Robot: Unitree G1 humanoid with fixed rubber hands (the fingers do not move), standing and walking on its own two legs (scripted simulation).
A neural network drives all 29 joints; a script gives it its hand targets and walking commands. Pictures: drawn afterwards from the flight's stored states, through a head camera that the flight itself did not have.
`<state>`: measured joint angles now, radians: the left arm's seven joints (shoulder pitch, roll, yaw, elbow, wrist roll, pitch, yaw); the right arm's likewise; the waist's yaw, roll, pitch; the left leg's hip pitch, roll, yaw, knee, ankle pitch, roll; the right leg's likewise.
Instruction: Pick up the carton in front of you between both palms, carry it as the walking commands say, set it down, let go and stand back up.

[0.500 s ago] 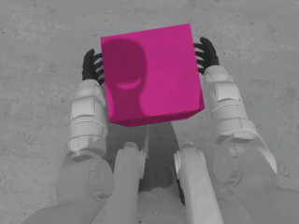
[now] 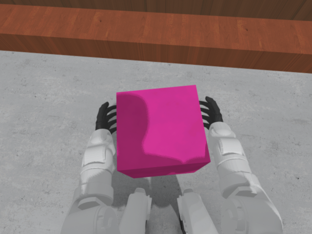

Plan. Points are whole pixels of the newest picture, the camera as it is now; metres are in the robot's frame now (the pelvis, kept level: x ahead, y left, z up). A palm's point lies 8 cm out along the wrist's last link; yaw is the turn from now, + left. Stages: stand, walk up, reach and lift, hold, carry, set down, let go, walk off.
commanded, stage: reach and lift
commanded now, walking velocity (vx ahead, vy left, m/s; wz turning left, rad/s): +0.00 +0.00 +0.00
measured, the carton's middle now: (160, 138) +0.39 +0.01 -0.11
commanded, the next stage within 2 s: hold in 1.68 s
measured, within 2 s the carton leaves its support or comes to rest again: neither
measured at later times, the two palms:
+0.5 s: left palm (84, 117) +0.36 +0.16 +0.11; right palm (242, 114) +0.36 -0.14 +0.11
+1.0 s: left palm (67, 110) +0.34 +0.16 +0.18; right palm (264, 110) +0.33 -0.14 +0.17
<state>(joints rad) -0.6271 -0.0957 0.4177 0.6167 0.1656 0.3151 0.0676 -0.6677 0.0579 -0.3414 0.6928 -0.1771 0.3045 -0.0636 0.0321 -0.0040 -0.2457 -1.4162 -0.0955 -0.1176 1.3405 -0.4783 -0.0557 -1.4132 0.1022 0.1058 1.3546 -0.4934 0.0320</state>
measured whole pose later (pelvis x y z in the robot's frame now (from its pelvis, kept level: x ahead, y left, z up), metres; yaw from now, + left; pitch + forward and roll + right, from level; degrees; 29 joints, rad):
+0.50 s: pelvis +0.05 +0.00 +0.13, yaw +0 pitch +12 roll +0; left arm -0.29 -0.14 0.30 0.50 0.18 0.37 0.05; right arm -0.29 0.13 -0.27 0.52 -0.19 0.37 -0.05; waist 0.01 0.00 -0.17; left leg -0.59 -0.06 -0.14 0.70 -0.32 -0.02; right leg -0.58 0.07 0.14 0.71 -0.33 0.01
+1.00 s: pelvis +0.04 +0.01 +0.15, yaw +0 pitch -4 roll +0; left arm -0.33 -0.17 0.32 0.40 0.30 0.61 0.00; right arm -0.32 0.16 -0.30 0.41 -0.30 0.61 0.00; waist 0.01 0.00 -0.01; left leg -0.19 -0.05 -0.14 0.47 -0.22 -0.01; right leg -0.18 0.05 0.15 0.47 -0.23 0.01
